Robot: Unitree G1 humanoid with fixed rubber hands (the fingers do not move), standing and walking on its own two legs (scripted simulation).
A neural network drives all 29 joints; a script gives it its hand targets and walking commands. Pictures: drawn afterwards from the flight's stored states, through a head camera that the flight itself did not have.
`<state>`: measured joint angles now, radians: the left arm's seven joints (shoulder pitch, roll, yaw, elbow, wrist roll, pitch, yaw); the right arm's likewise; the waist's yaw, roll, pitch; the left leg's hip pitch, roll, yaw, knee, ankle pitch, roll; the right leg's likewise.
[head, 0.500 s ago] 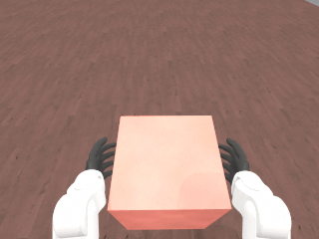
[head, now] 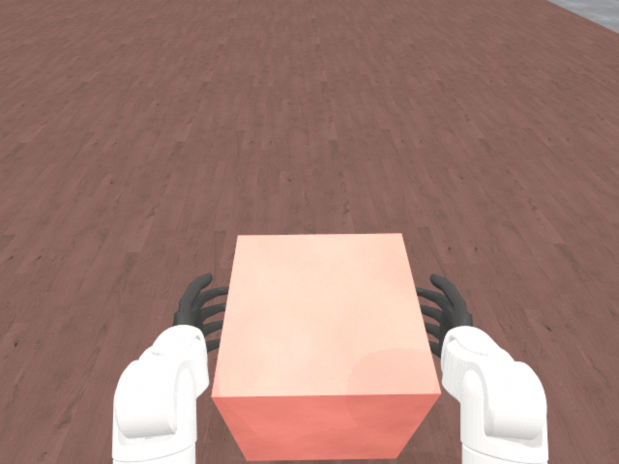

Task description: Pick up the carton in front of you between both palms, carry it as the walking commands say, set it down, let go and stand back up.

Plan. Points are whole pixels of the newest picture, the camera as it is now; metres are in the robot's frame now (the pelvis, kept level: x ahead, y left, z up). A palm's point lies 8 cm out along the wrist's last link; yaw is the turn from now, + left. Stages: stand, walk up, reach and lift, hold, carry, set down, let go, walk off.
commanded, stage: carry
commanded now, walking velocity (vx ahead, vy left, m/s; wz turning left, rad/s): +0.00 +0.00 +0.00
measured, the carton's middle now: (320, 352) +0.27 +0.00 +0.02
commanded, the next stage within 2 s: hold in 1.34 s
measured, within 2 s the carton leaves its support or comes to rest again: neither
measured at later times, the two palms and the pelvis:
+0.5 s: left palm (179, 352) +0.23 +0.16 +0.09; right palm (448, 353) +0.23 -0.14 +0.09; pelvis -0.01 +0.01 +0.00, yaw +0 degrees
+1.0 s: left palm (190, 375) +0.23 +0.16 +0.04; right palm (438, 378) +0.23 -0.14 +0.04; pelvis -0.05 +0.01 +0.00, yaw +0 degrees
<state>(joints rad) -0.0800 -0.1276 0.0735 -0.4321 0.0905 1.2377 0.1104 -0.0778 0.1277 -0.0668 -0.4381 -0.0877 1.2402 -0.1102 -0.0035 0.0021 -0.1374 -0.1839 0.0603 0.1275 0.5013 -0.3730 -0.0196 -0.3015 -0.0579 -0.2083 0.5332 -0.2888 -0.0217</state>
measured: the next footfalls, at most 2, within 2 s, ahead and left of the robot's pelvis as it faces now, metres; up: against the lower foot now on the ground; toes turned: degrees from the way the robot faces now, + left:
none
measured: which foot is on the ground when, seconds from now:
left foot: down 0.00-1.00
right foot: down 0.00-1.00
